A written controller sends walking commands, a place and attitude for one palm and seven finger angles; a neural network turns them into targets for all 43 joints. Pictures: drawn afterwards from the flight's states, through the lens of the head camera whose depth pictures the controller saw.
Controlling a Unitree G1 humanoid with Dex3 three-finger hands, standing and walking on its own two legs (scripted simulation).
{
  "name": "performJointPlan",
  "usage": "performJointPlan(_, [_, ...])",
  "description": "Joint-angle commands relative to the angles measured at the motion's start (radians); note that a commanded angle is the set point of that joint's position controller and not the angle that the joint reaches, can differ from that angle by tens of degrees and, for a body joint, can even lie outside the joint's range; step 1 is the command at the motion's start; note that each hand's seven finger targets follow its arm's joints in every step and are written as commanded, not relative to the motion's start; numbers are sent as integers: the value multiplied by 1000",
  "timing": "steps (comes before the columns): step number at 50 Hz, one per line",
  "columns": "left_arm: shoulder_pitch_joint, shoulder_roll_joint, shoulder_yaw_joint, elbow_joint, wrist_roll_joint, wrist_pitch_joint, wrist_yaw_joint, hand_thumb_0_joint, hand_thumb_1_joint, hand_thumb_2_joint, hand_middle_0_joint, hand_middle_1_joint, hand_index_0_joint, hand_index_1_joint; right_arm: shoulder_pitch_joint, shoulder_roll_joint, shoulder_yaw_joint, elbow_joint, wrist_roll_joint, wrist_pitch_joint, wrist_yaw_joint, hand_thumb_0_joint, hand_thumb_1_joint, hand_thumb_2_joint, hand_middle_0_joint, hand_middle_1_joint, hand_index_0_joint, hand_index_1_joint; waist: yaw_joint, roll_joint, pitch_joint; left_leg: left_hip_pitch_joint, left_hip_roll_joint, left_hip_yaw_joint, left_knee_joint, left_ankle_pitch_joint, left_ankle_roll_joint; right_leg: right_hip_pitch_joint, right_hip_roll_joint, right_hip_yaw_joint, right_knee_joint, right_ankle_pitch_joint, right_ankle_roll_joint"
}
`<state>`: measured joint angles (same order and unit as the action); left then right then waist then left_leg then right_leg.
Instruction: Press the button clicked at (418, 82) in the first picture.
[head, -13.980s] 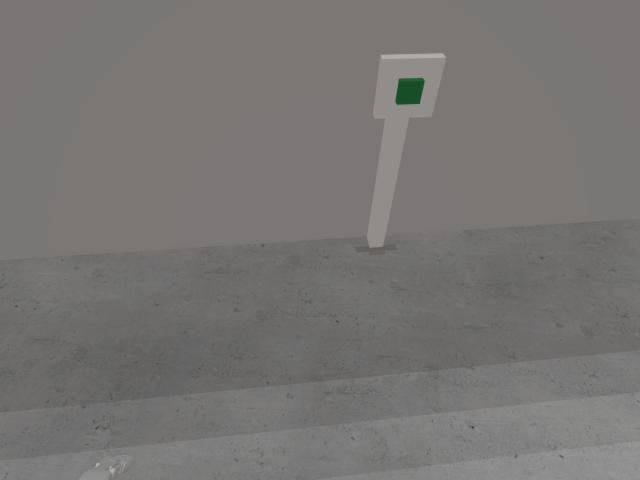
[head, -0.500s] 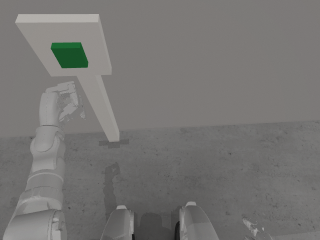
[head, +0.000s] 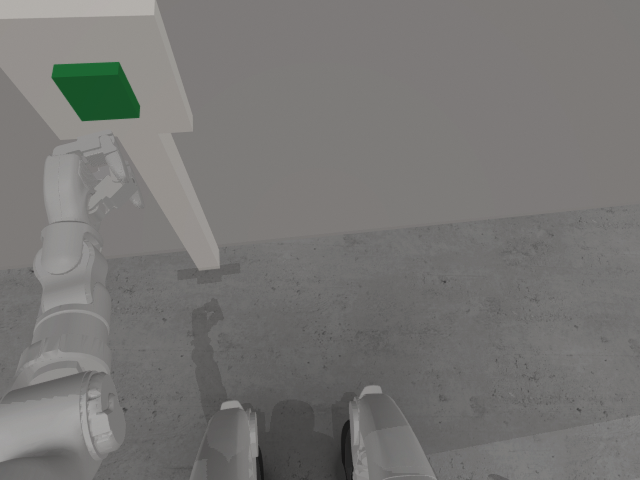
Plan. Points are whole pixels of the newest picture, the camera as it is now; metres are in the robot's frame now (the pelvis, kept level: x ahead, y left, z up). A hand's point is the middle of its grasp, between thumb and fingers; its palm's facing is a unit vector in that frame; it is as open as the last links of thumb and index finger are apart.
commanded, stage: aim a knuckle at the button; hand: left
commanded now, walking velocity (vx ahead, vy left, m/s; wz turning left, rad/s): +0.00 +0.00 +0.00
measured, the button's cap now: (99, 90) +0.57 +0.24 +0.07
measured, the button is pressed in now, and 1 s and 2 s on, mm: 0 0 9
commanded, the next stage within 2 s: press the button with the knuckle in 0.38 s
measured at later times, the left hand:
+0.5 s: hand (134, 177) +0.47 +0.20 +0.03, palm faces +0.10 -0.99 -0.04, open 3.1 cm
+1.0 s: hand (134, 151) +0.50 +0.20 +0.04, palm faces +0.09 -1.00 -0.03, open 3.1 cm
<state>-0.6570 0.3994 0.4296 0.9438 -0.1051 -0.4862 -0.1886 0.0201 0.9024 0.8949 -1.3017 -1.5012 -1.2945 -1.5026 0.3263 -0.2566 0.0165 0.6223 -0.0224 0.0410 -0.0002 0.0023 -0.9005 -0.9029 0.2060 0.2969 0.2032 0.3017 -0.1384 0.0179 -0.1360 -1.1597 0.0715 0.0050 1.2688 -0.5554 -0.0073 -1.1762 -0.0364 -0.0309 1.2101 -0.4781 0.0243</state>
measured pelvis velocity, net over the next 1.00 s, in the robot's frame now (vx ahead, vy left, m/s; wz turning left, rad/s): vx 0.00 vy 0.00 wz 0.01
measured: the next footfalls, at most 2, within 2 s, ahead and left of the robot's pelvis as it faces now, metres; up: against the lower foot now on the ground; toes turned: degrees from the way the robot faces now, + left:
none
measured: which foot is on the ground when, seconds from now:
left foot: down 0.00-1.00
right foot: down 0.00-1.00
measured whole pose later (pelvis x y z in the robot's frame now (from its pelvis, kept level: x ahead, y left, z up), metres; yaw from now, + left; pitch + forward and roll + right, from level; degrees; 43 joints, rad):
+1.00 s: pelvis +0.00 +0.00 -0.01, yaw +0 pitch +27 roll -3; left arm -0.83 0.47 0.43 1.08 -0.07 -0.49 -0.19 0.02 0.90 0.90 -1.30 -1.50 -1.30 -1.50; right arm 0.30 -0.26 0.03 0.63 -0.03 0.06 0.00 0.00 -0.90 -0.90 0.21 0.30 0.20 0.30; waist -0.17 0.02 -0.13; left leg -1.21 0.07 -0.02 1.30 -0.56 -0.01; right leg -1.21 -0.04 -0.05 1.23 -0.49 0.02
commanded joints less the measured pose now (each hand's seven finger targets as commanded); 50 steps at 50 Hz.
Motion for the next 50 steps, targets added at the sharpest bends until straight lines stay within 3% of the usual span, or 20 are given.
performJointPlan(1, [-449, 195, -30, -243, -14, -101, 9, 0, 900, 900, -1300, -1500, -1300, -1500, 102, -167, -72, -56, -6, -34, -13, 0, -900, -900, 200, 300, 200, 300, -18, 123, -511, 370, -48, -38, -164, 339, 17, 253, 47, -12, -139, 220, -37])
performJointPlan(2, [-450, 191, -33, -210, -10, -95, 7, 0, 900, 900, -1300, -1500, -1300, -1500, 104, -168, -72, -42, -6, -33, -14, 0, -900, -900, 200, 300, 200, 300, -19, 134, -501, 371, -47, -40, -162, 340, 14, 238, 45, -16, -138, 217, -38])
performJointPlan(5, [-419, 188, -34, -105, -6, -64, -2, 0, 900, 900, -1300, -1500, -1300, -1500, 109, -174, -68, -39, -5, -25, -15, 0, -900, -900, 200, 300, 200, 300, -25, 73, -434, 307, -51, -38, -165, 292, 20, 239, 45, -18, -148, 191, -36])
performJointPlan(6, [-419, 212, -14, -87, -2, -60, -2, 0, 900, 900, -1300, -1500, -1300, -1500, 108, -177, -66, -41, -6, -23, -17, 0, -900, -900, 200, 300, 200, 300, -19, 86, -429, 303, -51, -41, -165, 295, 19, 232, 43, -19, -141, 192, -40])
performJointPlan(10, [-389, 196, -18, -137, -2, -68, 5, 0, 900, 900, -1300, -1500, -1300, -1500, 98, -170, -67, -66, -10, -14, -7, 0, -900, -900, 200, 300, 200, 300, 8, 122, -507, 358, -50, -40, -157, 387, 13, 247, 43, -22, -122, 251, -43])
performJointPlan(15, [-350, 223, 13, -192, -7, -87, 27, 0, 900, 900, -1300, -1500, -1300, -1500, 89, -164, -69, -85, -8, -5, 1, 0, -900, -900, 200, 300, 200, 300, 20, 79, -528, 341, -51, -32, -150, 420, 14, 309, 46, -14, -117, 305, -38])
performJointPlan(18, [-386, 212, -2, -202, -2, -83, 34, 0, 900, 900, -1300, -1500, -1300, -1500, 84, -162, -68, -80, -7, -3, -1, 0, -900, -900, 200, 300, 200, 300, 1, 75, -501, 318, -51, -28, -147, 390, 18, 303, 45, -10, -121, 298, -33])
performJointPlan(19, [-376, 231, 15, -213, -3, -86, 35, 0, 900, 900, -1300, -1500, -1300, -1500, 87, -163, -69, -82, -7, -2, -4, 0, -900, -900, 200, 300, 200, 300, 7, 57, -505, 313, -52, -26, -149, 389, 19, 326, 45, -6, -124, 307, -33])
performJointPlan(21, [-399, 203, -15, -258, -4, -90, 32, 0, 900, 900, -1300, -1500, -1300, -1500, 84, -160, -69, -85, -7, -6, -5, 0, -900, -900, 200, 300, 200, 300, 2, 102, -537, 351, -52, -30, -149, 412, 17, 311, 45, -8, -118, 315, -37])
performJointPlan(24, [-391, 214, -7, -243, -12, -85, 20, 0, 900, 900, -1300, -1500, -1300, -1500, 87, -160, -69, -69, -5, -9, -11, 0, -900, -900, 200, 300, 200, 300, 2, 83, -536, 349, -51, -28, -147, 414, 16, 331, 46, -6, -126, 326, -34])
performJointPlan(26, [-423, 195, -29, -215, -14, -79, 12, 0, 900, 900, -1300, -1500, -1300, -1500, 90, -161, -67, -59, -4, -11, -15, 0, -900, -900, 200, 300, 200, 300, -18, 93, -505, 351, -50, -32, -145, 408, 18, 296, 45, -8, -129, 313, -35])
performJointPlan(27, [-449, 191, -36, -215, -11, -80, 10, 0, 900, 900, -1300, -1500, -1300, -1500, 90, -161, -68, -50, -5, -13, -15, 0, -900, -900, 200, 300, 200, 300, -19, 118, -510, 364, -49, -35, -145, 409, 14, 277, 43, -12, -126, 303, -35])
performJointPlan(28, [-439, 191, -31, -179, -12, -74, 7, 0, 900, 900, -1300, -1500, -1300, -1500, 92, -160, -67, -45, -5, -13, -15, 0, -900, -900, 200, 300, 200, 300, -18, 105, -498, 354, -50, -34, -144, 396, 15, 278, 45, -13, -129, 295, -35])
performJointPlan(30, [-430, 206, -23, -145, -8, -65, 4, 0, 900, 900, -1300, -1500, -1300, -1500, 97, -163, -64, -44, -5, -12, -16, 0, -900, -900, 200, 300, 200, 300, -18, 78, -485, 332, -50, -36, -145, 391, 17, 285, 46, -13, -130, 293, -36])
performJointPlan(33, [-428, 228, 4, -135, -9, -63, 3, 0, 900, 900, -1300, -1500, -1300, -1500, 105, -165, -65, -48, -9, -11, -13, 0, -900, -900, 200, 300, 200, 300, -7, 89, -519, 331, -52, -33, -139, 423, 18, 307, 44, -11, -122, 326, -35])
performJointPlan(39, [-450, 291, 44, -104, 3, -66, 4, 0, 900, 900, -1300, -1500, -1300, -1500, 108, -166, -60, -60, -9, -3, -11, 0, -900, -900, 200, 300, 200, 300, -4, 76, -502, 272, -54, -26, -137, 379, 23, 328, 46, 0, -123, 312, -34])
performJointPlan(44, [-553, 286, 18, -89, 15, -74, 5, 0, 900, 900, -1300, -1500, -1300, -1500, 115, -171, -59, -48, -12, -2, -11, 0, -900, -900, 200, 300, 200, 300, -40, 110, -491, 290, -49, -36, -128, 350, 23, 258, 47, -3, -126, 258, -33])
performJointPlan(47, [-608, 273, 0, -89, 19, -77, 4, 0, 900, 900, -1300, -1500, -1300, -1500, 124, -178, -60, -41, -15, -3, -11, 0, -900, -900, 200, 300, 200, 300, -52, 142, -528, 329, -48, -49, -123, 358, 21, 218, 48, -10, -119, 239, -35])
performJointPlan(48, [-601, 309, 29, -58, 21, -71, 6, 0, 900, 900, -1300, -1500, -1300, -1500, 129, -183, -59, -35, -16, -2, -13, 0, -900, -900, 200, 300, 200, 300, -49, 122, -518, 309, -46, -50, -120, 350, 22, 221, 48, -11, -119, 233, -35])
performJointPlan(50, [-633, 313, 20, -26, 27, -58, 8, 0, 900, 900, -1300, -1500, -1300, -1500, 133, -184, -53, -31, -16, 2, -14, 0, -900, -900, 200, 300, 200, 300, -64, 124, -491, 290, -47, -52, -120, 329, 25, 206, 49, -12, -121, 215, -35])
